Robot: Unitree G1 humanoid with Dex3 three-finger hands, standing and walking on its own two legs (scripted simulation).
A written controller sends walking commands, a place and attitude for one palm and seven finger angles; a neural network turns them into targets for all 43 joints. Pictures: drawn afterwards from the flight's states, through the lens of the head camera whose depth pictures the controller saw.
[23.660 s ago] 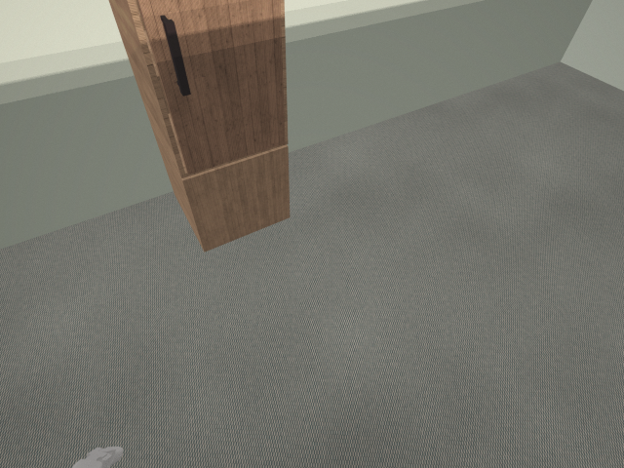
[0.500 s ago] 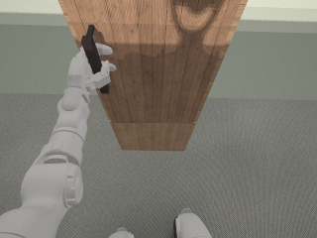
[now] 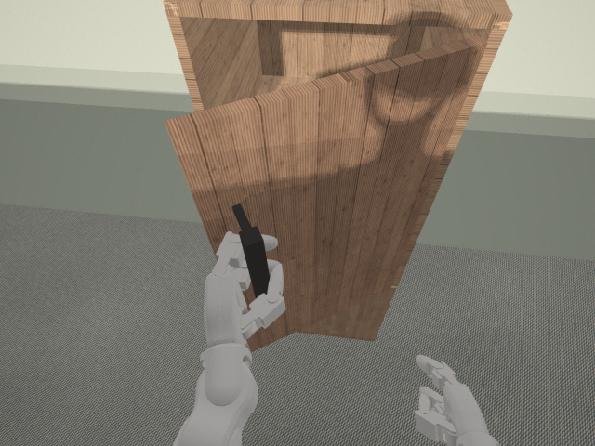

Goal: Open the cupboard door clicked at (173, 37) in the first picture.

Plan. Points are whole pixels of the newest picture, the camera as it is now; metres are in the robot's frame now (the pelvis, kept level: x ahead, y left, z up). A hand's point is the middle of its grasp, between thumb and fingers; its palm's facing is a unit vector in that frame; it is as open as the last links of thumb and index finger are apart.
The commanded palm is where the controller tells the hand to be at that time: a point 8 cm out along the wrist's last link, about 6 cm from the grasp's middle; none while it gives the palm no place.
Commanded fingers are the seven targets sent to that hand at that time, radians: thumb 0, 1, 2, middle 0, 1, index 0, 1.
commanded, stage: pull the door open along its arc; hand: left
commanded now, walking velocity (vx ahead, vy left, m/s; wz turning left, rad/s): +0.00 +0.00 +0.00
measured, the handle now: (253, 263) +0.34 +0.07 +0.07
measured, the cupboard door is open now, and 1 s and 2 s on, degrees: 32 41 39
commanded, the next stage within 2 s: open thumb and fingers to let go in 0.84 s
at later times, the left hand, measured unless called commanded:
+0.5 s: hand (284, 295) +0.29 +0.03 +0.08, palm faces +0.25 -0.97 -0.03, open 5.9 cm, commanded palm +0.22 +0.06 +0.07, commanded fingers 0.00 0.90 0.90 -0.40 -1.35 -0.40 -1.35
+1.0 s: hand (297, 325) +0.25 +0.01 +0.08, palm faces +0.14 -0.99 -0.08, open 6.4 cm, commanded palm +0.21 +0.06 +0.07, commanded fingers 0.00 0.62 0.78 -0.38 -1.32 -0.38 -1.32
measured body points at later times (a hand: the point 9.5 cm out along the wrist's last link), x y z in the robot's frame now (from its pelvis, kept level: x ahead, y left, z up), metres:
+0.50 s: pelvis -0.02 -0.02 +0.00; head +0.00 -0.04 +0.45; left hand +0.27 +0.08 +0.08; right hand +0.14 -0.23 -0.12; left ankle -0.07 +0.13 -0.71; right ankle +0.02 -0.13 -0.71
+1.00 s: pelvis -0.03 -0.02 +0.00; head -0.01 -0.04 +0.44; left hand +0.24 +0.07 +0.08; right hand +0.18 -0.21 -0.09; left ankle -0.07 +0.13 -0.71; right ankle +0.02 -0.13 -0.71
